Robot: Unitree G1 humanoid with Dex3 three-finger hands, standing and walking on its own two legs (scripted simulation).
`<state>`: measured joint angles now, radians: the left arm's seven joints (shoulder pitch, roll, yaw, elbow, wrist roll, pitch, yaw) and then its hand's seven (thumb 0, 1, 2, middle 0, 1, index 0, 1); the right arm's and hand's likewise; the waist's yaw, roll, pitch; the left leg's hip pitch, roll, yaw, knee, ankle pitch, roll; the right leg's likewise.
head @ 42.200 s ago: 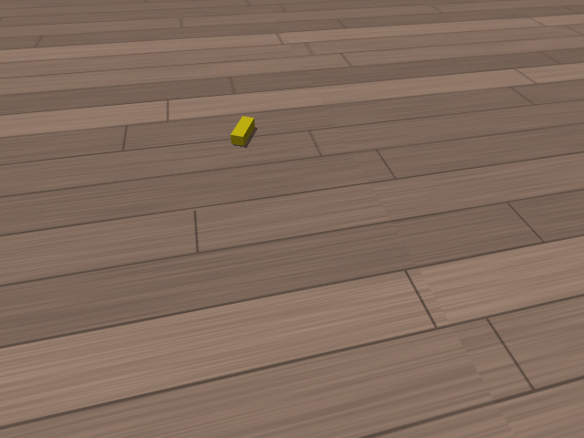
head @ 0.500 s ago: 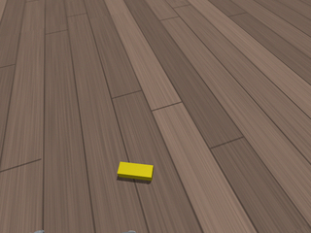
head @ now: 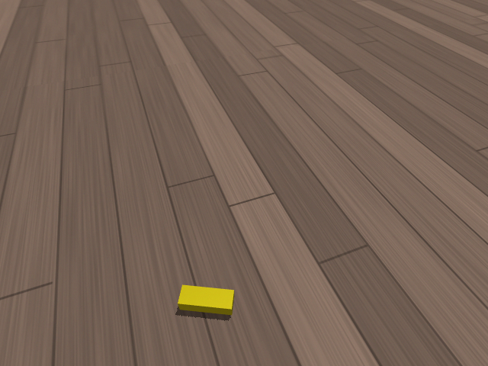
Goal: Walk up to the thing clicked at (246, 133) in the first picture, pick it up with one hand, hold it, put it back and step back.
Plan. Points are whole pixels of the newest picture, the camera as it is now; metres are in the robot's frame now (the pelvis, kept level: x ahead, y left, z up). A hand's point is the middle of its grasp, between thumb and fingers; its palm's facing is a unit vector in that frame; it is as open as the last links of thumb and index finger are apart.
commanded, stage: stand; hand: left
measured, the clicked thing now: (206, 299) +0.54 +0.15 -0.74
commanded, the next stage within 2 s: rise first in 1.88 s
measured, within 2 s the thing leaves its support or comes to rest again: neither
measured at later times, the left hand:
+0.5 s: hand out of the picture +0.11 +0.23 -0.15, palm faces -0.05 -0.94 -0.33, open 7.4 cm
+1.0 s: hand out of the picture +0.10 +0.23 -0.15, palm faces -0.03 -0.94 -0.34, open 7.4 cm
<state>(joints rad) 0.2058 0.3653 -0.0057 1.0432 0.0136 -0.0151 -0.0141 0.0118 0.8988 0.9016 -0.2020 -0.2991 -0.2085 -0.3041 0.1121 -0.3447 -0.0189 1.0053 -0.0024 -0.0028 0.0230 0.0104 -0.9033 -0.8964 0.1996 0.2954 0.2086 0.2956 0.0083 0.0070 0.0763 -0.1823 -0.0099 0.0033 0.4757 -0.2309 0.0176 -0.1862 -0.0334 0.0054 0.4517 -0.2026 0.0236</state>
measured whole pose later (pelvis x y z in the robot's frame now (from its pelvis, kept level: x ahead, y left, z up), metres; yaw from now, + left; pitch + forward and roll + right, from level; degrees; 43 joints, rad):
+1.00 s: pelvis +0.03 -0.02 +0.01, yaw +0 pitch -1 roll +0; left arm 0.11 0.35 -0.01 1.15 0.01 -0.02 -0.01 0.01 0.90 0.90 -0.20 -0.30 -0.21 -0.30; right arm 0.07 -0.35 -0.01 1.16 0.00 -0.01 0.01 0.01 -0.90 -0.90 0.20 0.30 0.21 0.30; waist 0.00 0.00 0.05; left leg -0.11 0.02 -0.01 0.30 -0.17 -0.02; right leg -0.12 -0.01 -0.01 0.31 -0.16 0.00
